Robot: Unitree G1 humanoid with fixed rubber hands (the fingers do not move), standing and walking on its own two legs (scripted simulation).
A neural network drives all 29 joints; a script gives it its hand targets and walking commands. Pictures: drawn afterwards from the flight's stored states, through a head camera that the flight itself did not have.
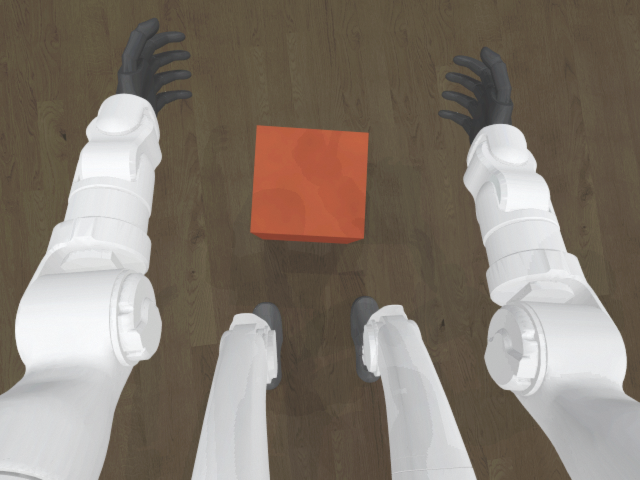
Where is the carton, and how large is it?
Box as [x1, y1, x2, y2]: [250, 125, 368, 243]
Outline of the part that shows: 257,125 250,231 261,238 266,239 347,243 363,238 368,133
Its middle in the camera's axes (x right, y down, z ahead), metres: -0.02 -0.10 +0.85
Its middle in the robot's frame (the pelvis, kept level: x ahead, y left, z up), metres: +0.48 +0.00 -0.51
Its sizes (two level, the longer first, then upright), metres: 0.210 0.200 0.250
